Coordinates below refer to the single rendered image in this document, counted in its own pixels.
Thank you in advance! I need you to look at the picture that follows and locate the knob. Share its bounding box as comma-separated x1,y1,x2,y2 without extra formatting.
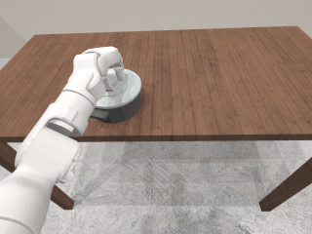
108,74,119,87

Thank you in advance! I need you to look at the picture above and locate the robot left upper arm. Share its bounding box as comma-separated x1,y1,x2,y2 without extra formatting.
0,127,83,234

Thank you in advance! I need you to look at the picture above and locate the robot left hand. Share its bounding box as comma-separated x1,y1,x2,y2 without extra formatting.
82,46,125,92

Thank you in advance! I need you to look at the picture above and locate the table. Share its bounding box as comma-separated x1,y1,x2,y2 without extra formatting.
0,25,312,212

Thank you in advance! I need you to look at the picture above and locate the robot left forearm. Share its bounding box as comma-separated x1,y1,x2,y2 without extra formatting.
15,50,109,168

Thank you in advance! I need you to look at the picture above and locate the robot right hand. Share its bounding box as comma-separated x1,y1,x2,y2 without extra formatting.
239,221,263,234

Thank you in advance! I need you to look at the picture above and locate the pot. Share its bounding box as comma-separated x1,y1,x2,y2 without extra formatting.
90,93,141,124

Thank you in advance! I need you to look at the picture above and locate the lid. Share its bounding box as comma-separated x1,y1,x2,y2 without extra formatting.
96,68,141,109

